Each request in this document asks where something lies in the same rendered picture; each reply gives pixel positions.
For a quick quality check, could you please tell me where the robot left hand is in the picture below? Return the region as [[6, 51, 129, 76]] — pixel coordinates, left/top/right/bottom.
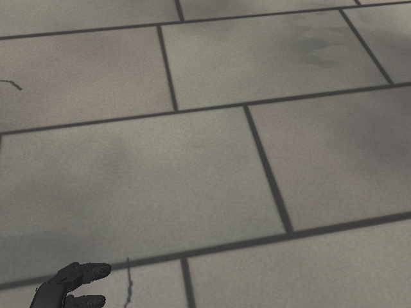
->
[[30, 262, 111, 308]]

